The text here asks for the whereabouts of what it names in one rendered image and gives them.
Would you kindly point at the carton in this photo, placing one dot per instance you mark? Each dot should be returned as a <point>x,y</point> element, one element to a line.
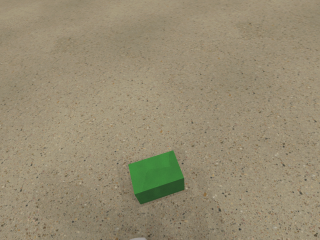
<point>156,177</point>

